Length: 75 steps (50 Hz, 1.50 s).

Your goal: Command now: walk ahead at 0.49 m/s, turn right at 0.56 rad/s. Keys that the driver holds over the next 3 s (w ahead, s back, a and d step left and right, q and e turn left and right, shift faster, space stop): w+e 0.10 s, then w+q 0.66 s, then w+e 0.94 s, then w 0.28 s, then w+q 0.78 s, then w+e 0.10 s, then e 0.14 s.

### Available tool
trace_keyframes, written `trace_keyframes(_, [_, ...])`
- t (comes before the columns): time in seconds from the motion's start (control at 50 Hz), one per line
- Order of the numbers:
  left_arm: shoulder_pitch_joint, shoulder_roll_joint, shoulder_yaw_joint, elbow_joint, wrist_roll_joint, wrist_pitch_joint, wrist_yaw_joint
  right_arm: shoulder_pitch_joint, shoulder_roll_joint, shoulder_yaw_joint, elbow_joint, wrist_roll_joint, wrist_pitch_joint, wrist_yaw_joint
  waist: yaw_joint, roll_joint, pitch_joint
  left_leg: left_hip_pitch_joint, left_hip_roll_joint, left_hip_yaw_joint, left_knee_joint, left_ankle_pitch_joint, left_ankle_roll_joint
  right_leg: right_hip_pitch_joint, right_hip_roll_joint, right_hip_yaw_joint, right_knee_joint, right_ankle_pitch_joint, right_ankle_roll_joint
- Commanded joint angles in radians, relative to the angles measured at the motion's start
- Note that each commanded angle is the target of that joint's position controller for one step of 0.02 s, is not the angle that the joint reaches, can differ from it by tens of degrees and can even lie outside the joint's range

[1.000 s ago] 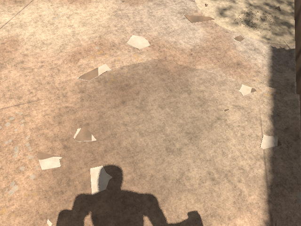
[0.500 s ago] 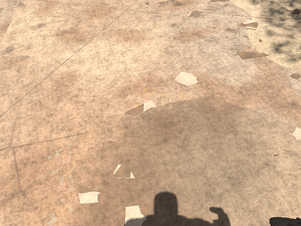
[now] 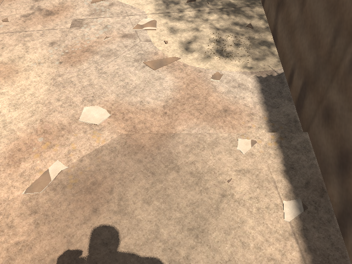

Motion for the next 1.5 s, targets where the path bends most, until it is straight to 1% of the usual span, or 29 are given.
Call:
trace_keyframes(0.02, [-0.088, 0.017, -0.008, -0.112, -0.002, -0.008, -0.024, -0.073, -0.17, -0.033, -0.067, 0.016, -0.011, -0.005, 0.027, 0.091, 0.073, -0.074, 0.287, -0.051, -0.061, 0.428, 0.147, 0.053, 0.008, -0.034, -0.11, 0.031, -0.031])
trace_keyframes(0.08, [-0.073, 0.066, 0.014, -0.144, 0.002, 0.0, -0.031, -0.053, -0.215, -0.042, -0.058, 0.021, 0.012, -0.01, 0.064, 0.123, 0.014, 0.014, 0.298, 0.002, 0.106, 0.813, 0.115, 0.168, 0.091, -0.112, -0.147, -0.109, -0.087])
trace_keyframes(0.12, [0.181, 0.142, 0.062, -0.09, 0.0, 0.008, -0.017, -0.032, -0.209, -0.032, -0.052, 0.022, 0.027, -0.017, 0.206, 0.111, -0.134, -0.1, 0.261, 0.036, 0.463, 0.956, 0.08, 0.566, 0.175, -0.128, -0.209, -0.099, -0.153])
trace_keyframes(0.14, [0.331, 0.218, 0.087, -0.061, 0.001, 0.019, 0.008, 0.01, -0.145, -0.002, -0.062, -0.006, 0.019, -0.015, 0.251, -0.036, -0.241, -0.36, 0.214, 0.04, 0.786, 0.548, 0.044, 0.89, 0.01, 0.121, -0.221, -0.075, -0.211])
trace_keyframes(0.16, [0.292, 0.291, 0.08, -0.072, 0.003, 0.007, 0.008, 0.139, -0.024, 0.042, -0.086, -0.015, -0.006, 0.008, 0.119, -0.236, -0.394, -0.703, 0.03, -0.095, 1.117, -0.311, 0.006, 1.133, -0.26, 0.702, -0.375, -0.285, -0.384])
trace_keyframes(0.18, [0.329, 0.191, 0.057, -0.085, 0.009, -0.002, 0.003, 0.018, -0.152, 0.013, -0.07, 0.032, -0.028, 0.019, 0.216, -0.068, -0.432, -0.761, 0.052, -0.255, 1.2, -0.281, 0.024, 1.105, -0.278, 0.751, -0.471, -0.344, -0.35])
trace_keyframes(0.2, [0.278, 0.168, 0.045, -0.071, 0.019, -0.012, 0.0, -0.085, -0.169, 0.007, -0.107, 0.06, -0.032, 0.021, 0.209, -0.048, -0.262, -0.822, 0.088, -0.237, 1.187, -0.2, 0.037, 0.969, -0.249, 0.573, -0.482, -0.247, -0.298])
trace_keyframes(0.24, [0.149, 0.114, 0.028, -0.071, 0.027, -0.026, 0.0, -0.108, -0.143, 0.011, -0.095, 0.029, -0.023, 0.006, 0.123, 0.021, -0.117, -0.732, 0.169, -0.237, 1.045, -0.051, 0.038, 0.678, -0.171, 0.334, -0.508, -0.046, -0.24])
trace_keyframes(0.38, [0.126, 0.078, 0.027, -0.007, 0.044, -0.073, 0.014, -0.101, -0.081, 0.009, -0.063, 0.025, 0.043, -0.003, 0.074, 0.007, -0.005, -0.746, 0.163, -0.301, 0.832, 0.224, -0.004, 0.557, -0.104, 0.021, -0.669, 0.086, -0.194])
trace_keyframes(0.6, [0.218, 0.115, 0.04, 0.086, 0.013, -0.024, 0.047, -0.345, -0.028, 0.032, -0.178, 0.016, 0.026, 0.059, 0.166, 0.024, 0.085, -0.854, 0.096, -0.153, 0.421, 0.304, 0.05, 0.87, -0.168, -0.167, -0.603, 0.328, -0.137])
trace_keyframes(0.66, [0.181, 0.162, 0.049, 0.079, 0.009, -0.002, 0.066, -0.285, -0.065, 0.013, -0.202, 0.02, 0.032, 0.07, 0.102, -0.047, -0.002, -0.677, 0.006, -0.053, 0.416, 0.153, 0.104, 0.896, -0.167, -0.214, -0.424, 0.806, -0.104])
trace_keyframes(0.7, [0.141, 0.179, 0.048, 0.07, 0.005, 0.008, 0.076, -0.038, -0.156, -0.035, -0.157, 0.024, 0.038, 0.056, -0.046, -0.047, -0.145, -0.305, -0.064, -0.05, 0.347, 0.179, 0.171, 0.78, -0.122, -0.242, -0.084, 0.877, -0.061])
trace_keyframes(0.72, [0.152, 0.145, 0.031, 0.054, 0.019, -0.006, 0.076, 0.109, -0.243, -0.066, -0.133, 0.021, 0.052, 0.031, -0.105, 0.071, -0.243, 0.009, 0.072, -0.283, 0.309, 0.197, 0.236, 0.534, -0.065, -0.238, 0.228, 0.493, -0.017])
trace_keyframes(0.74, [0.245, 0.006, -0.013, 0.006, 0.04, -0.04, 0.053, 0.058, -0.313, -0.074, -0.159, 0.025, 0.047, 0.023, 0.025, 0.324, -0.35, 0.349, 0.341, -0.893, 0.201, 0.108, 0.463, 0.079, 0.189, -0.111, 0.629, -0.515, 0.058])
trace_keyframes(0.76, [0.165, 0.089, -0.002, -0.003, 0.01, -0.086, 0.03, 0.083, -0.234, -0.05, -0.164, 0.015, 0.039, 0.026, -0.051, 0.186, -0.434, 0.392, 0.361, -0.997, 0.1, 0.03, 0.459, -0.038, 0.152, 0.117, 0.697, -0.532, 0.026])
trace_keyframes(0.78, [0.103, 0.12, 0.003, -0.016, -0.031, -0.102, 0.019, 0.052, -0.164, -0.031, -0.156, 0.007, 0.033, 0.025, -0.047, 0.116, -0.291, 0.287, 0.338, -0.802, 0.093, 0.075, 0.391, -0.078, 0.087, 0.105, 0.636, -0.458, -0.004])
trace_keyframes(0.8, [0.09, 0.105, -0.002, -0.014, -0.025, -0.104, 0.022, -0.019, -0.126, -0.018, -0.161, 0.009, 0.026, 0.028, 0.01, 0.01, -0.165, 0.11, 0.297, -0.656, 0.089, 0.193, 0.34, -0.05, 0.03, 0.076, 0.52, -0.383, -0.013])
trace_keyframes(0.84, [0.102, 0.11, 0.009, 0.012, 0.004, -0.078, 0.026, -0.109, -0.062, 0.008, -0.178, -0.005, 0.02, 0.023, 0.063, 0.049, -0.081, -0.096, 0.235, -0.489, 0.047, 0.365, 0.302, 0.065, -0.029, 0.056, 0.408, -0.311, 0.001])
trace_keyframes(0.94, [0.104, 0.06, -0.003, 0.012, 0.009, -0.028, 0.031, -0.092, -0.128, -0.006, -0.136, -0.009, -0.004, 0.014, 0.079, 0.088, -0.013, -0.219, 0.196, -0.28, -0.048, 0.534, 0.27, 0.06, -0.047, 0.021, 0.229, -0.131, 0.051])
trace_keyframes(1.02, [-0.01, 0.031, -0.015, -0.012, 0.005, -0.037, 0.016, -0.088, -0.128, 0.001, -0.117, -0.011, -0.007, 0.009, 0.024, 0.106, 0.018, -0.213, 0.14, -0.139, -0.07, 0.462, 0.197, 0.111, -0.007, -0.021, -0.081, 0.153, 0.032])
trace_keyframes(1.12, [-0.111, 0.032, -0.014, -0.073, -0.003, -0.048, -0.017, -0.03, -0.155, -0.006, -0.067, -0.002, 0.008, 0.004, -0.017, 0.096, 0.043, -0.006, 0.231, -0.122, -0.027, 0.502, 0.176, 0.034, 0.038, -0.027, -0.238, 0.145, -0.014])
trace_keyframes(1.22, [0.15, 0.133, 0.04, -0.052, 0.006, -0.036, -0.025, -0.094, -0.197, -0.02, -0.082, -0.001, 0.052, -0.028, 0.158, 0.133, -0.129, 0.056, 0.23, -0.053, 0.412, 1.078, 0.108, 0.354, 0.165, -0.114, -0.254, -0.074, -0.119])
trace_keyframes(1.24, [0.303, 0.202, 0.065, -0.031, 0.01, -0.029, -0.011, -0.087, -0.175, -0.008, -0.101, -0.01, 0.05, -0.037, 0.227, 0.049, -0.237, -0.14, 0.193, -0.039, 0.7, 0.857, 0.076, 0.649, 0.07, 0.051, -0.266, -0.023, -0.179])
trace_keyframes(1.26, [0.322, 0.286, 0.084, -0.036, 0.002, -0.033, -0.007, 0.054, -0.043, 0.036, -0.138, -0.032, 0.025, -0.015, 0.129, -0.204, -0.362, -0.61, -0.025, -0.093, 1.092, -0.005, 0.006, 1.053, -0.171, 0.582, -0.31, -0.192, -0.385])
trace_keyframes(1.28, [0.345, 0.194, 0.06, -0.046, -0.007, -0.035, -0.004, -0.009, -0.108, 0.031, -0.132, -0.012, -0.012, 0.007, 0.185, -0.165, -0.456, -0.763, -0.061, -0.276, 1.225, -0.263, 0.012, 1.158, -0.214, 0.81, -0.452, -0.301, -0.411])
trace_keyframes(1.3, [0.309, 0.153, 0.046, -0.049, 0.003, -0.033, 0.002, -0.104, -0.16, 0.019, -0.169, 0.026, -0.037, 0.022, 0.205, -0.102, -0.313, -0.845, 0.006, -0.305, 1.214, -0.187, 0.034, 1.075, -0.186, 0.654, -0.474, -0.265, -0.348])
trace_keyframes(1.34, [0.19, 0.129, 0.038, -0.076, 0.008, -0.029, 0.004, -0.181, -0.147, 0.021, -0.191, 0.0, -0.052, 0.016, 0.133, 0.08, -0.127, -0.785, 0.075, -0.276, 1.034, -0.091, 0.033, 0.77, -0.113, 0.458, -0.491, -0.022, -0.3])
trace_keyframes(1.4, [0.123, 0.111, 0.03, -0.099, 0.013, -0.027, 0.012, -0.124, -0.138, 0.015, -0.19, -0.018, -0.021, 0.006, 0.061, 0.03, -0.084, -0.665, 0.113, -0.266, 0.877, -0.061, -0.01, 0.574, -0.06, 0.361, -0.548, 0.114, -0.306])
trace_keyframes(1.5, [0.147, 0.167, 0.049, -0.078, 0.006, -0.015, 0.041, -0.218, -0.079, 0.037, -0.202, -0.025, -0.007, 0.003, 0.094, -0.006, -0.071, -0.566, 0.079, -0.225, 0.579, 0.263, -0.065, 0.422, 0.018, 0.227, -0.534, 0.135, -0.254])
Next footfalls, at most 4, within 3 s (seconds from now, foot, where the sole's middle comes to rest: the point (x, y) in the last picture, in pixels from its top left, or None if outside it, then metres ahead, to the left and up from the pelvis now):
0.12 right None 0.26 -0.13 -0.77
0.72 left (154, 238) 0.57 0.07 -0.77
1.24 right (186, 158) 0.93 -0.09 -0.77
1.74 left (143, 119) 1.22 0.10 -0.81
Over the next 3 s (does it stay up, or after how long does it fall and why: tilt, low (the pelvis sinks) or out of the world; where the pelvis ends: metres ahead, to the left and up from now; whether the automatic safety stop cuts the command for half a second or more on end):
stays up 1.69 -0.01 -0.03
